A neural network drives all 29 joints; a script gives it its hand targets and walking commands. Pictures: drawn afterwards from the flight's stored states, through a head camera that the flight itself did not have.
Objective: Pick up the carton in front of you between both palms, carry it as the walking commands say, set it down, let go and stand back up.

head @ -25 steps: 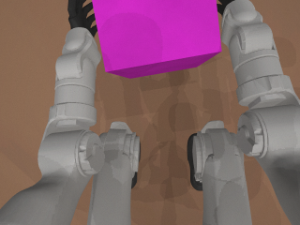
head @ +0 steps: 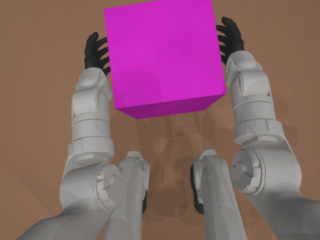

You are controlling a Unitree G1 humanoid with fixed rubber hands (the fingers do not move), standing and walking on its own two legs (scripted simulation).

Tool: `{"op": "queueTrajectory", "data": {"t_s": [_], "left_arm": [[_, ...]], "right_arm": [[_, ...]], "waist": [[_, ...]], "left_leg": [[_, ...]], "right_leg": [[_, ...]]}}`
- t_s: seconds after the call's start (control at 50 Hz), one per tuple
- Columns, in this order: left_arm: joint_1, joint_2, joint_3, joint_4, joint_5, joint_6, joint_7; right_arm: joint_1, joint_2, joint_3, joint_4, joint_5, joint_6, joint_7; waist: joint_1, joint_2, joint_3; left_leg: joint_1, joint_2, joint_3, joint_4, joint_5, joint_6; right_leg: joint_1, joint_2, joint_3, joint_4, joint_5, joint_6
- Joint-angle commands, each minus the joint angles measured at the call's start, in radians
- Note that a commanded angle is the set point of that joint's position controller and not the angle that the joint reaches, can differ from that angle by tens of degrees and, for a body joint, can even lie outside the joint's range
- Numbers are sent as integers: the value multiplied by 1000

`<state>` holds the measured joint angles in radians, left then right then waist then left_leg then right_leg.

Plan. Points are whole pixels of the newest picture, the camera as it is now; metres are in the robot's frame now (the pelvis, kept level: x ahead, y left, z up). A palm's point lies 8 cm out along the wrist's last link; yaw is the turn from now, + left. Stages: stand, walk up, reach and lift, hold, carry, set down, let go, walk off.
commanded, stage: reach and lift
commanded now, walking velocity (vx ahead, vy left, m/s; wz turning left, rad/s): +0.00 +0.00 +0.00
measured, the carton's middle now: (164, 71) +0.51 +0.01 -0.13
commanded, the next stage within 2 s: none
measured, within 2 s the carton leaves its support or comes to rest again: neither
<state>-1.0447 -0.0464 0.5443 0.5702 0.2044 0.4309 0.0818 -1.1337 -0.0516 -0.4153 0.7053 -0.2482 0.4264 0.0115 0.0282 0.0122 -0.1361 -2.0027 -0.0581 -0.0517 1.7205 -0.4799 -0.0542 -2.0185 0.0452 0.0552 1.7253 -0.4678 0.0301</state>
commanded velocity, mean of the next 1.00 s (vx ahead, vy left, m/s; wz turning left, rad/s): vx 0.00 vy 0.00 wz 0.00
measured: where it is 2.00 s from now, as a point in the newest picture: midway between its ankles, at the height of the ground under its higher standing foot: (170, 196)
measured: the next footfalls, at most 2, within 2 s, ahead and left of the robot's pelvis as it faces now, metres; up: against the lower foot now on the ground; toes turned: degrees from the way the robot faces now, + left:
none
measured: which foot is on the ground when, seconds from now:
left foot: down 0.00-1.00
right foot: down 0.00-1.00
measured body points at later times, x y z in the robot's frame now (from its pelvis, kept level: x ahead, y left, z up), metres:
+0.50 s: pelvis +0.04 +0.00 +0.14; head +0.20 -0.01 +0.56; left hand +0.46 +0.16 +0.10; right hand +0.47 -0.15 +0.10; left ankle +0.11 +0.13 -0.46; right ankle +0.11 -0.13 -0.46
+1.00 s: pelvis +0.09 +0.00 +0.26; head +0.12 +0.00 +0.70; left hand +0.42 +0.15 +0.25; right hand +0.41 -0.15 +0.25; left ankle +0.11 +0.13 -0.46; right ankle +0.11 -0.13 -0.46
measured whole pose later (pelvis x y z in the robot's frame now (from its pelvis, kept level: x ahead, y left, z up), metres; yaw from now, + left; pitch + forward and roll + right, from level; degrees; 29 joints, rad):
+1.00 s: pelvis +0.09 +0.00 +0.26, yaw -1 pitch +9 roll +0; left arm -0.32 -0.16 0.33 0.44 0.23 0.46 0.02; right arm -0.32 0.16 -0.30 0.43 -0.25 0.47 0.00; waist 0.00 0.01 -0.11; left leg -0.52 -0.02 -0.06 0.67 -0.30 -0.01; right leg -0.52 0.02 0.06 0.66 -0.29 0.02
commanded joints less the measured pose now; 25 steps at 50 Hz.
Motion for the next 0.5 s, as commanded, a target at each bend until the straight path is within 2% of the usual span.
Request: {"op": "queueTrajectory", "data": {"t_s": [0.0,0.1,0.18,0.34,0.48], "left_arm": [[-717,-1070,-646,18,-214,2,-300],[-594,-1082,-658,34,-205,-3,-305],[-508,-1092,-647,59,-186,-16,-308],[-369,-1112,-643,82,-155,-37,-312],[-250,-1136,-682,61,-145,-44,-316]], "right_arm": [[-579,1129,513,-11,204,-3,241],[-476,1175,550,-21,212,-4,235],[-394,1191,543,-9,191,-18,222],[-251,1204,523,-15,146,-43,205],[-148,1228,562,-64,148,-48,213]], "waist": [[5,-49,-1199],[17,-72,-1093],[13,-75,-996],[-7,-44,-854],[-8,-23,-783]], "left_leg": [[652,-116,149,-202,228,11],[689,-116,132,-274,234,17],[724,-117,117,-341,221,20],[853,-117,87,-494,193,24],[1021,-107,59,-635,213,34]], "right_leg": [[752,121,-125,-203,227,-13],[820,121,-107,-279,242,-4],[873,121,-91,-351,234,-4],[1008,118,-62,-505,207,-16],[1164,111,-37,-637,225,-21]]}}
